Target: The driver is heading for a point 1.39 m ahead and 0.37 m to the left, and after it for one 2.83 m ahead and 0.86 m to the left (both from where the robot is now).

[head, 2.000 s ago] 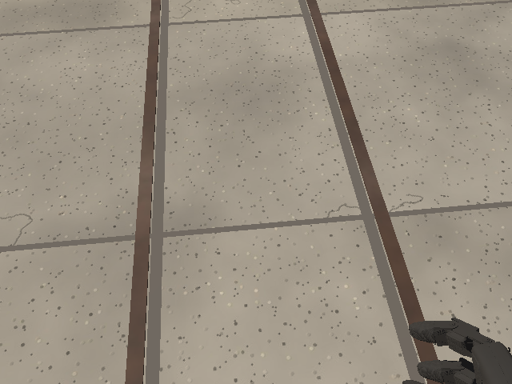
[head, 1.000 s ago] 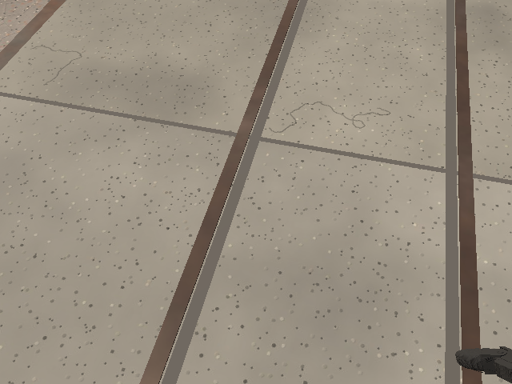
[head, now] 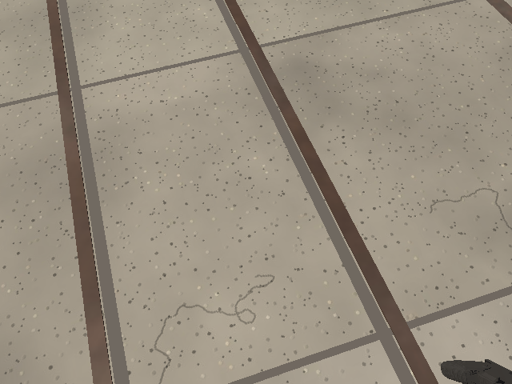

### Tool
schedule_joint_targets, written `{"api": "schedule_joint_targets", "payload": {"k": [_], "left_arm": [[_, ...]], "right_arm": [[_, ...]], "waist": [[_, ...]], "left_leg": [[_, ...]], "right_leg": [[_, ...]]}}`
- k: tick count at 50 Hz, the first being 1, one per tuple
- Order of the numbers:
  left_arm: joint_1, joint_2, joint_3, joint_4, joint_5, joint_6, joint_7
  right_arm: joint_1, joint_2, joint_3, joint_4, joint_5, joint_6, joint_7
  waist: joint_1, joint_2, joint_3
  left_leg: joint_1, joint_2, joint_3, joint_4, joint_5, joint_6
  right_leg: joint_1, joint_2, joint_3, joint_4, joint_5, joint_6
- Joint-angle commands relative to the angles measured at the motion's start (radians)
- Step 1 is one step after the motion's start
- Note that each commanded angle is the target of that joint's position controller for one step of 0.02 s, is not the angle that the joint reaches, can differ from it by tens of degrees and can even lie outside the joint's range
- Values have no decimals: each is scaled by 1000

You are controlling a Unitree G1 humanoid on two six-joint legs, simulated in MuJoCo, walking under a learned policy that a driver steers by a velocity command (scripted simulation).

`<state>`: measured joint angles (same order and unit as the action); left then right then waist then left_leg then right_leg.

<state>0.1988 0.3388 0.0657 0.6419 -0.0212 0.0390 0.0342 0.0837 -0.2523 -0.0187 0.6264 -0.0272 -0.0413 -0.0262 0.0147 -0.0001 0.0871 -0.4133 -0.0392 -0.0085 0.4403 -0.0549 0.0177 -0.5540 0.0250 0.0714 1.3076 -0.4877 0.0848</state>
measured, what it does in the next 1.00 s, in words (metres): steps on the spot, turning left: right foot, then left foot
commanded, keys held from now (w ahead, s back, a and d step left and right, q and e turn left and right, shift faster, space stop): q+shift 0.68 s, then shift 0.08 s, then e+shift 0.24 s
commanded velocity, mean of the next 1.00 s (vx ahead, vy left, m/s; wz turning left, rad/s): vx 0.03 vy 0.00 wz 0.39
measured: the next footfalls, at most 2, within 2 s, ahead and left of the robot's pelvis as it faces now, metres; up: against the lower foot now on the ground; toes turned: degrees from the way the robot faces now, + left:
right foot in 0.18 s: +0.12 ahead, -0.12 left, +0.00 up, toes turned +5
left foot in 0.56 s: +0.07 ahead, +0.15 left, +0.00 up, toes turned +24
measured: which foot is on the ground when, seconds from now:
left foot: down 0.00-0.20, up 0.22-0.54, down 0.56-1.00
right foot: up 0.00-0.16, down 0.18-0.56, up 0.58-0.96, down 0.98-1.00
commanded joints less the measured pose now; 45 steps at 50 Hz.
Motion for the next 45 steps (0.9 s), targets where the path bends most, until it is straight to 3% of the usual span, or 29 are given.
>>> {"api": "schedule_joint_targets", "payload": {"k": [1,4,8,9,10,11,12,13,14,15,17,19,21,23,25,27,28,29,30,31,32,33,34,35,39,41,43,44,45], "left_arm": [[103,-22,-17,-55,18,-23,1],[80,-37,-34,-32,33,-29,-6],[16,36,-9,-52,30,-15,-13],[15,71,2,-68,34,-12,-8],[50,135,16,-84,54,-5,6],[51,193,41,-65,72,6,6],[20,149,34,-77,81,-5,8],[-57,88,15,-89,72,-19,9],[-135,48,5,-102,57,-30,10],[-178,26,0,-106,44,-39,11],[-189,12,-1,-96,42,-43,16],[-154,19,10,-77,40,-38,23],[-127,54,29,-61,36,-30,25],[-101,92,48,-42,29,-28,18],[-99,103,59,-30,10,-34,9],[-91,77,60,-10,-8,-41,-1],[-38,40,56,8,6,-43,-11],[-83,-16,35,-64,51,-45,-16],[-214,15,38,-96,53,-54,-9],[-244,35,44,-96,29,-55,-4],[-226,30,45,-80,24,-57,6],[-200,44,50,-63,33,-55,15],[-176,52,56,-56,37,-54,18],[-146,49,56,-39,36,-53,13],[-103,8,34,1,27,-44,0],[-85,1,23,14,24,-37,-8],[-71,-10,14,23,21,-34,-18],[-70,-8,12,22,17,-35,-24],[-78,12,16,13,12,-35,-27]], "right_arm": [[32,-137,-46,-12,1,-13,8],[13,-122,-41,20,26,-5,27],[31,-189,-63,22,53,19,41],[62,-174,-59,29,56,21,39],[84,-122,-45,18,45,18,43],[108,-100,-46,-10,63,13,38],[92,-180,-74,-1,58,17,27],[136,-202,-93,16,64,35,17],[199,-192,-99,49,60,60,2],[230,-188,-104,58,51,80,-9],[217,-148,-97,32,50,97,-14],[153,-106,-81,-12,52,97,1],[108,-74,-65,-50,48,91,28],[108,-96,-71,-70,49,89,49],[137,-119,-83,-74,52,95,59],[202,-132,-101,-53,50,101,51],[258,-203,-129,-41,45,99,33],[278,-370,-166,-68,32,92,14],[303,-336,-153,-87,-5,63,27],[271,-310,-143,-80,-5,43,32],[208,-282,-137,-82,20,36,23],[144,-240,-123,-94,47,44,12],[89,-220,-113,-109,55,54,2],[60,-206,-106,-120,47,62,-6],[72,-189,-93,-107,33,67,-18],[52,-158,-76,-98,20,65,-14],[38,-98,-48,-75,1,58,0],[42,-90,-41,-59,-6,53,9],[40,-109,-45,-49,-8,50,16]], "waist": [[15,72,-225],[23,93,-286],[33,128,-188],[36,111,-173],[36,-19,-208],[22,-272,-222],[47,-230,-183],[0,-189,-153],[-41,-162,-137],[-52,-161,-128],[-57,-138,-115],[-25,-126,-133],[2,-137,-167],[9,-156,-186],[-6,-164,-184],[-45,-112,-180],[-53,53,-175],[-31,423,-154],[-124,298,-284],[-111,189,-264],[-71,125,-223],[-40,86,-202],[-10,100,-199],[5,112,-212],[-10,99,-244],[-19,123,-246],[-25,137,-229],[-34,145,-209],[-39,150,-175]], "left_leg": [[174,256,-206,-117,568,251],[125,227,-178,-117,489,244],[7,178,-254,-103,-17,170],[-51,150,-274,-76,-169,118],[-156,89,-231,76,-422,52],[-263,-34,-19,318,-527,-2],[-254,17,-32,567,-536,-47],[-259,32,-45,683,-489,-61],[-252,44,-41,759,-441,-82],[-259,54,-36,821,-389,-103],[-255,79,-12,813,-313,-127],[-247,110,4,657,-264,-132],[-164,125,28,499,-278,-116],[-86,110,72,401,-301,-89],[-28,95,100,296,-281,-55],[124,50,116,115,-133,1],[269,89,-16,12,148,59],[445,354,-463,-12,550,247],[449,418,-580,-61,474,368],[442,378,-502,-76,360,332],[405,323,-440,-69,278,274],[368,290,-397,-65,236,230],[303,259,-365,-68,224,209],[276,242,-334,-67,239,200],[272,220,-275,-46,221,187],[234,220,-250,-50,159,189],[163,219,-227,-64,81,192],[135,225,-225,-73,31,196],[117,231,-229,-76,-14,199]], "right_leg": [[48,-35,-11,-212,21,-8],[235,-39,-10,-475,166,-30],[404,14,-46,-786,323,-84],[469,-37,-7,-845,311,-121],[575,-235,154,-869,398,-198],[511,-442,318,-974,409,-336],[409,-458,339,-1020,421,-387],[366,-404,254,-1016,428,-349],[344,-347,163,-1007,441,-306],[334,-329,102,-1002,472,-288],[326,-301,7,-1000,507,-275],[393,-300,-43,-974,520,-273],[419,-324,-77,-948,564,-278],[431,-358,-88,-925,621,-281],[437,-381,-102,-884,624,-259],[365,-348,-175,-758,520,-173],[229,-263,-252,-556,346,-93],[-159,-90,-280,-208,-169,21],[-230,-27,-45,-37,-226,10],[-247,-39,3,-4,-148,-21],[-252,-51,22,-39,-52,-40],[-244,-64,32,-87,22,-43],[-185,-57,31,-122,77,-41],[-145,-40,11,-128,120,-34],[-53,-33,-11,-316,195,-6],[31,-60,-24,-394,205,-4],[150,-89,-34,-491,207,-14],[195,-88,-44,-527,208,-22],[212,-79,-59,-556,195,-33]]}}
Keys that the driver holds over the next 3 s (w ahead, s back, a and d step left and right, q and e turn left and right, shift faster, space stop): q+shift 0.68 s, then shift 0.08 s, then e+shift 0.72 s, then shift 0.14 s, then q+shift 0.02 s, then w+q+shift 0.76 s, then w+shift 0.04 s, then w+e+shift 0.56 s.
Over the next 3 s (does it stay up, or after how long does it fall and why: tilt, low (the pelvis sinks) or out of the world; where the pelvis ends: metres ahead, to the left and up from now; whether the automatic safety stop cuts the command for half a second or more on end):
stays up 0.97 0.36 0.01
